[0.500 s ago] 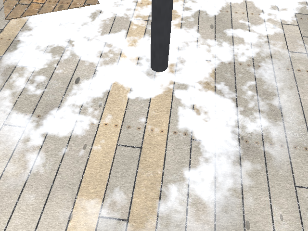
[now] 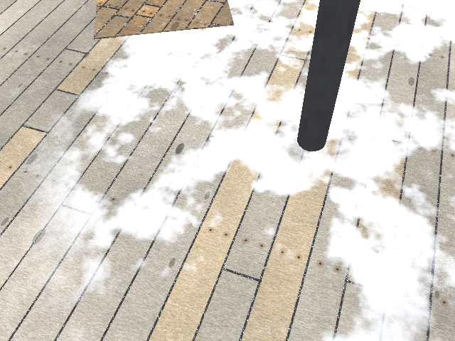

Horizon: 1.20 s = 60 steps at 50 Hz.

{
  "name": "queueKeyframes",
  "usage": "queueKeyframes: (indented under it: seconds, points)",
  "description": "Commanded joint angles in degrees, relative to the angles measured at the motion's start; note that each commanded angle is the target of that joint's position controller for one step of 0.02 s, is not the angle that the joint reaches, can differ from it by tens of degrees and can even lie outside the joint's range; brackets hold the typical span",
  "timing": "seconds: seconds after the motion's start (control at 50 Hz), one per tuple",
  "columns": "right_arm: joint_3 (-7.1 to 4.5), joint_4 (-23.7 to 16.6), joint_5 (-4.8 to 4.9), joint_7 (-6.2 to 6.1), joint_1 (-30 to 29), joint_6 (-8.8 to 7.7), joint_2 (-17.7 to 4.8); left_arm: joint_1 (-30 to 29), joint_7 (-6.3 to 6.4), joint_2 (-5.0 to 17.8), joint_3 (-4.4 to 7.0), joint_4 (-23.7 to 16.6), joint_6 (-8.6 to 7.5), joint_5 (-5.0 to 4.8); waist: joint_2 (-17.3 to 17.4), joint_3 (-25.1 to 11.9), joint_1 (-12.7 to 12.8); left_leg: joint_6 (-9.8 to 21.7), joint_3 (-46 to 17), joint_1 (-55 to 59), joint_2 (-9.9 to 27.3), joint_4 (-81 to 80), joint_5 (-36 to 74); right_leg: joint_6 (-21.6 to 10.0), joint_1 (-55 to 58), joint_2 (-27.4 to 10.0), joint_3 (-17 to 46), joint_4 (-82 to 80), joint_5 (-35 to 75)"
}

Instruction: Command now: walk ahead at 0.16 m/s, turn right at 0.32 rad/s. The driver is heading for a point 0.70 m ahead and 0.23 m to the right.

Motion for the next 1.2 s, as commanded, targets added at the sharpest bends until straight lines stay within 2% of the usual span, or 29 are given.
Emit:
queueKeyframes:
  seconds: [0.02,0.04,0.06,0.08,0.1,0.12,0.16,0.22,0.32,0.44,0.46,0.48,0.5,0.52,0.56,0.6,0.62,0.66,0.8,0.92,0.96,0.98,1.0,1.02,1.04,1.06,1.08,1.12,1.2]
  points:
    - [-1.49,-1.3,0.12,-1.31,6.6,-0.76,-5.5,-4.3,0.67,10.6,2.77,-4.4,0.42,-0.63,-8.1,-6.2,-6.0,1.1,1.2,13.9,-1.6,-8.6,5.9,-5.8,-3.1,-11.2,11.3,3.7,31.9]
    - [-1.88,-0.9,-0.48,-1.83,8.3,-1.31,-6.8,-4.5,0.79,9.8,2.75,-4.8,0.57,-0.96,-5.8,-6.3,-6.6,2.0,-0.8,18.9,0.9,-12.6,10.5,-4.0,-6.0,-9.1,11.6,7.4,24.3]
    - [-2.69,-1.3,-1.32,-2.49,11.1,-1.83,-10.8,-3.5,0.81,6.5,1.99,-6.5,0.44,-1.22,2.4,-10.1,-6.6,4.4,-10.3,26.1,12.6,-13.5,23.1,-1.8,-10.5,-5.0,8.7,17.1,9.9]
    - [-3.82,-2.0,-0.18,-2.41,11.4,-0.72,-15.1,3.3,1.51,3.0,1.34,-6.6,1.24,-1.47,13.2,-14.5,-4.9,12.0,-21.0,30.7,25.3,-13.7,37.1,-0.8,-16.8,3.0,0.9,29.7,-21.9]
    - [-3.69,-1.9,1.07,-2.38,12.3,0.28,-12.2,3.6,2.03,7.4,2.37,-5.3,2.55,0.0,9.2,-14.6,-6.1,16.1,-23.3,28.5,25.9,-15.4,32.3,-0.8,-19.7,1.6,0.1,39.0,-25.8]
    - [-2.63,-2.5,1.05,-2.55,9.8,0.47,-8.6,1.6,1.88,8.3,2.97,-5.0,3.39,0.84,4.7,-9.6,-4.9,15.3,-19.0,24.4,22.6,-17.1,26.2,-0.5,-21.3,-0.2,1.1,42.7,-22.0]
    - [-1.69,-3.5,0.38,-3.12,4.1,0.72,-5.7,-1.2,1.19,7.3,3.25,-5.5,4.53,1.04,5.5,-5.5,-3.0,12.4,-10.5,18.6,17.5,-19.7,22.1,1.3,-20.7,-2.6,1.2,42.6,-15.5]
    - [-2.0,-3.1,-0.11,-3.26,4.3,0.5,-6.1,-1.2,0.45,6.2,3.23,-5.9,5.92,0.78,5.7,-6.6,-2.4,12.7,-3.7,16.8,15.6,-19.4,26.1,3.2,-18.1,-2.0,-0.6,43.2,-12.0]
    - [-2.87,-2.5,-0.49,-2.77,4.7,0.94,-7.7,-7.3,-0.99,5.0,2.36,-9.2,7.34,0.61,6.9,-6.4,-4.0,12.5,0.0,15.6,16.4,-20.3,12.3,3.0,-15.2,-3.6,-2.4,31.0,-9.7]
    - [-4.55,-1.9,-0.25,-1.64,4.9,2.16,-11.5,-8.7,-1.64,5.7,2.07,-11.7,6.67,0.18,6.4,-7.1,-3.7,9.8,2.6,13.6,18.2,-14.7,8.3,-0.2,-5.2,-2.2,-6.7,14.0,-7.2]
    - [-4.74,-1.6,-0.05,-1.58,5.3,2.5,-11.5,-6.9,-1.49,6.0,2.18,-11.2,6.16,0.28,4.4,-7.1,-2.7,7.1,4.5,10.9,17.3,-11.3,5.5,-1.3,-0.7,-1.5,-6.2,7.4,-3.3]
    - [-4.71,-1.0,-0.21,-1.29,7.7,2.93,-10.2,-5.7,-0.98,8.4,2.69,-11.0,5.5,0.78,-3.0,-5.5,-2.5,2.8,8.2,6.1,14.3,-3.6,-2.0,-2.5,2.4,-5.0,1.7,-1.9,-1.3]
    - [-3.38,-3.7,-0.24,-1.05,9.1,3.56,-4.7,-6.8,-0.37,16.4,4.24,-13.1,5.03,1.09,-20.5,-4.2,-4.1,-2.7,13.3,-8.4,4.7,11.0,-23.3,-7.9,5.4,-22.8,27.2,-8.3,4.5]
    - [-3.74,-5.5,-0.7,-2.08,1.6,4.6,-7.6,-3.4,0.01,18.7,5.4,-12.3,5.18,1.47,-14.4,-1.1,0.4,-2.4,3.8,-8.9,1.5,19.4,-25.2,-14.1,-2.8,-25.4,28.1,-7.6,14.7]
    - [-3.9,-4.3,0.77,-1.81,3.7,4.73,-7.4,-9.1,0.66,13.3,3.95,-12.5,5.29,0.59,-9.2,0.5,-4.4,-1.7,-0.2,-7.1,2.8,22.4,-14.9,-11.8,-4.7,-17.3,18.0,-6.6,12.3]
    - [-4.55,-2.2,-0.56,-1.43,7.0,3.98,-8.9,-13.4,0.97,11.1,3.37,-14.0,5.22,0.25,-10.3,-2.3,-5.6,-1.5,0.6,-6.4,1.8,24.1,-9.9,-10.1,-1.5,-12.5,14.2,-4.9,16.9]
    - [-4.76,-1.7,-0.98,-1.04,7.5,4.05,-9.1,-12.9,0.8,9.6,2.9,-14.0,5.15,-0.15,-7.5,-4.7,-5.5,-1.5,0.3,-6.7,1.5,26.1,-9.2,-9.1,1.1,-11.5,13.7,-5.0,17.6]
    - [-4.45,-2.6,-0.06,-0.99,6.9,4.21,-7.9,-10.1,0.52,11.2,3.43,-13.4,4.6,-0.3,-8.0,-5.2,-4.9,-2.3,-0.2,-6.5,1.6,24.4,-9.7,-11.0,2.5,-12.9,15.3,-3.6,22.8]
    - [-3.93,-4.7,0.29,-1.63,2.9,4.27,-7.4,-6.0,0.82,12.8,4.25,-13.1,4.78,0.5,-8.3,-5.1,-2.0,-2.3,-1.4,-5.3,0.0,13.2,-12.4,-12.5,4.6,-12.9,22.5,-2.2,17.4]
    - [-3.38,-5.2,1.23,-2.19,5.0,3.46,-7.4,-9.0,0.31,12.6,4.29,-13.5,5.1,0.92,-9.2,-6.7,-3.3,-0.1,-0.9,6.5,-2.4,2.9,-13.4,-10.6,-0.6,-11.3,26.1,0.1,22.2]
    - [-3.05,-4.5,1.22,-2.53,8.0,3.02,-6.6,-10.9,0.44,11.9,3.94,-13.2,5.3,0.49,-8.7,-6.8,-5.4,1.1,-0.2,14.2,-2.8,-7.5,-8.2,-8.1,-3.5,-9.5,25.9,1.8,21.5]
    - [-2.96,-4.0,0.81,-2.88,9.6,2.59,-6.6,-11.6,0.72,11.1,3.55,-13.2,5.3,-0.04,-7.5,-6.5,-6.6,1.8,-0.9,19.7,-1.6,-16.1,-2.5,-5.6,-6.7,-7.6,25.1,3.3,16.1]
    - [-3.37,-4.6,-0.12,-3.38,8.5,2.18,-9.8,-9.8,0.91,8.2,2.67,-13.3,5.03,-0.23,0.1,-6.5,-5.1,3.7,-10.3,23.2,7.5,-22.3,-4.1,-2.2,-11.1,-3.6,20.7,8.9,4.3]
    - [-3.81,-6.3,-0.38,-3.05,5.3,2.18,-13.9,-7.2,1.14,5.6,1.9,-13.6,4.81,-0.38,10.5,-6.9,-3.7,8.8,-25.4,25.2,18.9,-27.0,-8.5,-0.2,-19.2,6.9,9.5,17.8,-14.5]
    - [-4.62,-4.7,-1.04,-2.31,8.0,2.38,-14.9,-8.6,1.41,10.7,3.07,-13.2,4.92,1.78,9.4,-5.0,-5.5,13.7,-28.2,18.1,21.6,-26.4,-13.7,-0.2,-18.8,5.1,7.6,27.8,-17.8]
    - [-3.73,-4.2,-0.7,-1.71,7.3,2.23,-11.5,-8.9,1.14,11.2,3.35,-12.6,4.73,2.01,6.0,-2.5,-4.5,13.7,-26.5,16.8,18.7,-28.0,-22.8,-0.5,-20.0,3.7,9.1,31.8,-14.3]
    - [-3.18,-3.9,-0.29,-1.37,5.4,2.04,-9.4,-7.9,0.56,10.3,3.16,-11.5,4.55,2.08,6.0,0.4,-3.4,11.7,-22.8,16.1,15.3,-29.2,-25.3,-0.1,-21.4,3.1,8.7,33.6,-10.6]
    - [-3.0,-2.9,-0.05,-1.43,6.1,1.34,-8.6,-6.2,-0.56,9.8,2.95,-9.6,4.18,2.37,7.7,0.6,-3.6,10.1,-17.8,20.2,11.7,-29.7,-20.9,0.9,-23.5,2.7,6.7,35.3,-6.8]
    - [-3.78,0.5,0.48,-0.85,11.6,-0.32,-9.5,-11.3,-1.66,8.0,2.1,-9.7,3.19,2.29,5.1,0.7,-6.1,11.3,-15.3,26.2,11.6,-29.7,-16.2,2.2,-27.2,-0.3,2.2,30.4,-3.8]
